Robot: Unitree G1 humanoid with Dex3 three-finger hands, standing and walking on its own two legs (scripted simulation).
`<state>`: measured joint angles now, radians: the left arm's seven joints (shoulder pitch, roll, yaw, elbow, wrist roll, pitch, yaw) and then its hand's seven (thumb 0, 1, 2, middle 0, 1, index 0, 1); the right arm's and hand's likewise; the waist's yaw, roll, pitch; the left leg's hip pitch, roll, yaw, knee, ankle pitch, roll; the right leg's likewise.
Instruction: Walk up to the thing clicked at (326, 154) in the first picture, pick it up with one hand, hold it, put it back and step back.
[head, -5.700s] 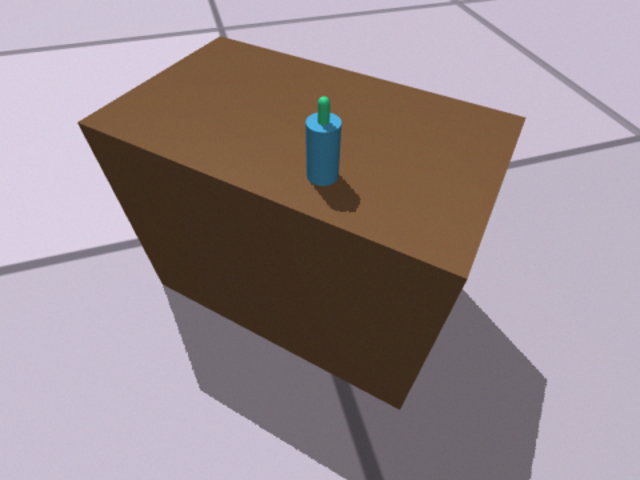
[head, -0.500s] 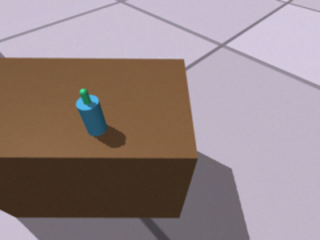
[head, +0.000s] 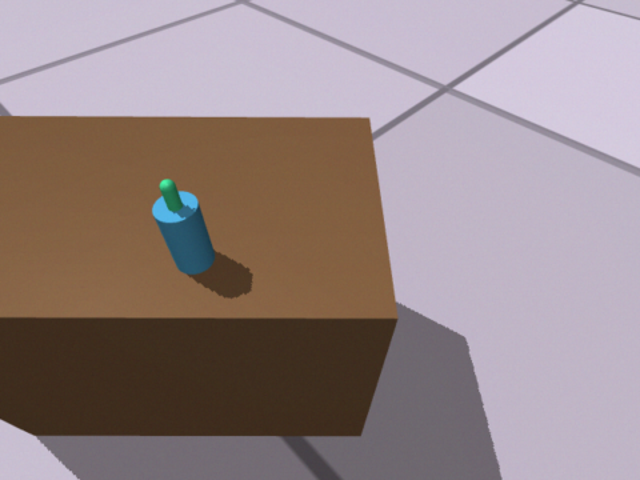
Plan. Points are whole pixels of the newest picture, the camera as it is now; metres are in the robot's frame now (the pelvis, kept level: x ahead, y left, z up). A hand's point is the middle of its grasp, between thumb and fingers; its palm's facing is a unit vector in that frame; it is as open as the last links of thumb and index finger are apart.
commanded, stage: stand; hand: left
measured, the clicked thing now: (182, 224) +0.49 +0.23 +0.01
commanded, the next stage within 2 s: rise first in 0.66 s
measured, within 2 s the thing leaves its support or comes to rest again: neither
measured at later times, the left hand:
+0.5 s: hand out of the picture +0.08 +0.25 -0.16, palm faces -0.03 -0.94 -0.35, open 7.4 cm
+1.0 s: hand (145, 463) +0.18 +0.24 -0.12, palm faces +0.14 -0.94 -0.31, open 10.8 cm
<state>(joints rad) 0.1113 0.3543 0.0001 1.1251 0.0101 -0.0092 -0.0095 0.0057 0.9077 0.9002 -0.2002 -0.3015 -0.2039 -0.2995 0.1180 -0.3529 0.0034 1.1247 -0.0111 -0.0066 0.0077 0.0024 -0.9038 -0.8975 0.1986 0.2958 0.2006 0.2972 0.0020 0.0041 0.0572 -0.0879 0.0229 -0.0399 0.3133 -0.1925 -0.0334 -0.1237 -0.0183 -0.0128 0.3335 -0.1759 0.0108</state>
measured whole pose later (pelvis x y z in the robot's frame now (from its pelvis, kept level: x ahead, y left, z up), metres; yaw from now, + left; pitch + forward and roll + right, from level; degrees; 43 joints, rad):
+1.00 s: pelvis -0.01 +0.01 -0.01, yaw -1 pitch +2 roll +0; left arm 0.06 0.28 0.11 0.83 -0.05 -0.08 0.05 0.01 0.50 0.51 -0.10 -0.13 -0.10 -0.14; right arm 0.02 -0.28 -0.11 0.92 0.05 -0.10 -0.06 0.01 -0.50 -0.50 0.08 0.11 0.09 0.11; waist 0.00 0.01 0.05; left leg -0.23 0.02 -0.02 0.45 -0.24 -0.02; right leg -0.26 -0.02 0.01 0.44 -0.20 0.02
